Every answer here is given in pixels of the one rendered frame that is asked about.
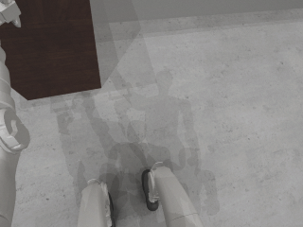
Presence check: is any left robot upper arm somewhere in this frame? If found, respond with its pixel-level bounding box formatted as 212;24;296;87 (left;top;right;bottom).
0;108;30;227

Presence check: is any left robot hand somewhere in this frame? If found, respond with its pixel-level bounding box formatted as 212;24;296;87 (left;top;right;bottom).
0;0;22;27

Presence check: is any left robot thigh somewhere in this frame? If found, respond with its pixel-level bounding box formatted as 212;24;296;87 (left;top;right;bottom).
77;183;110;227

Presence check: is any robot right foot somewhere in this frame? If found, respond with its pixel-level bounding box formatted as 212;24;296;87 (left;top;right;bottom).
141;169;159;211

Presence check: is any cabinet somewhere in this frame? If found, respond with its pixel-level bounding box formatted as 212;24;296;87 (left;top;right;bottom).
0;0;101;100

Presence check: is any left robot forearm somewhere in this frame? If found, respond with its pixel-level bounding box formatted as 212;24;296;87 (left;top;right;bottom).
0;40;16;114

